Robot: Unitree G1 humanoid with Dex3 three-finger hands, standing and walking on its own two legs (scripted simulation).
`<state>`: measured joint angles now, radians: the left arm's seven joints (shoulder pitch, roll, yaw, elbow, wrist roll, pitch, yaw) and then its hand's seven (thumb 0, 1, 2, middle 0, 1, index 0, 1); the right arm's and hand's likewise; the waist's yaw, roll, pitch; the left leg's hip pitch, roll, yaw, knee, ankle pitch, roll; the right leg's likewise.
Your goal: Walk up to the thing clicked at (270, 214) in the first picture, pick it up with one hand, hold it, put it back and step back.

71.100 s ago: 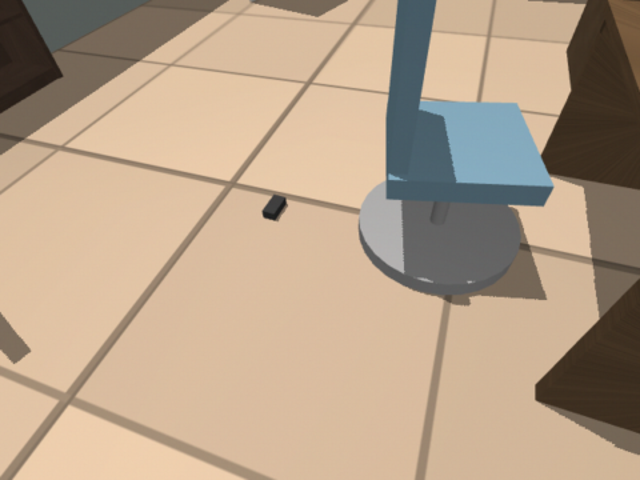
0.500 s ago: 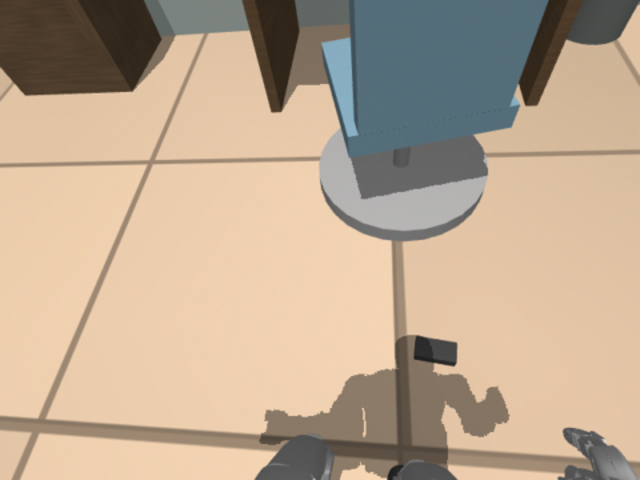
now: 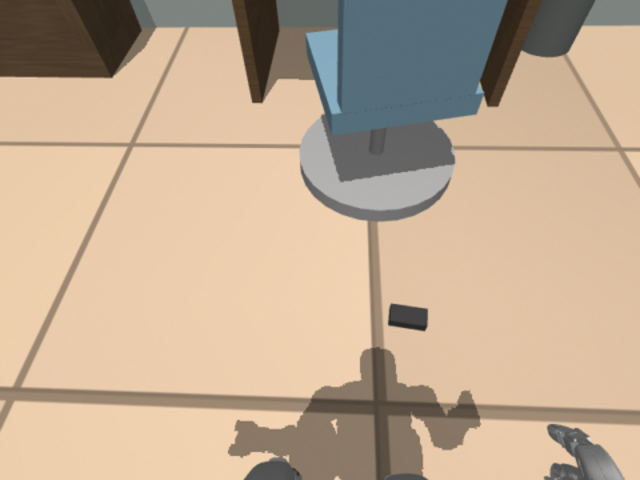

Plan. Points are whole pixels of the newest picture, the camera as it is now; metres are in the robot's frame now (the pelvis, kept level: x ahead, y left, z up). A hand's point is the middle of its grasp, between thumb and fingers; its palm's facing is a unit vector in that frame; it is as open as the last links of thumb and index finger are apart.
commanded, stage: step back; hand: right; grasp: from above
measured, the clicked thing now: (407, 317) +0.62 -0.24 -0.74
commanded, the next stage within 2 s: none
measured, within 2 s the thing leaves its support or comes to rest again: neither
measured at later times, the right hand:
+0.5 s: hand out of the picture -0.07 -0.23 -0.15, palm faces -0.06 +0.92 -0.39, open 7.4 cm
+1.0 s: hand out of the picture -0.22 -0.24 -0.15, palm faces +0.02 +0.94 -0.35, open 7.4 cm
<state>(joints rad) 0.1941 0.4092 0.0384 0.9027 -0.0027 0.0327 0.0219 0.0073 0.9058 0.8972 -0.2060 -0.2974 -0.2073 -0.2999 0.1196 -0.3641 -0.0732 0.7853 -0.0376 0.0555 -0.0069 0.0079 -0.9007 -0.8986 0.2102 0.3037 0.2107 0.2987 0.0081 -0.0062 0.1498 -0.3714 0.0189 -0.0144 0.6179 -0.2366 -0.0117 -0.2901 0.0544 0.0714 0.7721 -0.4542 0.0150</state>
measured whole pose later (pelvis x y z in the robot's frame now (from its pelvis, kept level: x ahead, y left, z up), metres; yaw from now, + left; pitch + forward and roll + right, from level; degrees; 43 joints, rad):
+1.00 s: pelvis -0.33 +0.03 +0.01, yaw -2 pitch -1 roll +1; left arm 0.18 0.36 0.03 0.86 0.03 0.02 0.02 0.01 0.90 0.90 -0.21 -0.30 -0.21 -0.30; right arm 0.13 -0.39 -0.08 0.81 -0.02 0.09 0.00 0.01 -0.90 -0.90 0.21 0.30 0.21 0.30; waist 0.00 0.04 0.14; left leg -0.43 -0.10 -0.16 1.18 -0.50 0.00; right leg -0.33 0.00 0.04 0.58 -0.24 -0.02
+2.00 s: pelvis -0.37 +0.07 +0.00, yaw -4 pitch -2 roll +0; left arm 0.20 0.39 0.05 1.00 0.02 -0.01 0.00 0.01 0.91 0.90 -0.20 -0.30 -0.21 -0.30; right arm 0.17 -0.36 -0.04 0.98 -0.02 -0.03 0.01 0.01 -0.90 -0.90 0.21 0.30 0.21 0.30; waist -0.02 -0.02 0.09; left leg -0.22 0.04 0.06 0.61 -0.36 -0.01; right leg -0.30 -0.01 0.03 0.60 -0.26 0.00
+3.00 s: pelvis -0.38 +0.06 +0.02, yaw -3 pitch -2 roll +0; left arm 0.13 0.35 0.00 1.16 0.01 0.00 -0.01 0.01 0.91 0.90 -0.21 -0.30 -0.21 -0.30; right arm 0.13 -0.35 0.00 1.14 -0.01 -0.01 0.02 0.01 -0.90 -0.90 0.21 0.30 0.21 0.30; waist 0.01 0.00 0.05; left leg -0.11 0.02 0.01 0.34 -0.19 -0.02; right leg -0.18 -0.03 0.00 0.33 -0.12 0.02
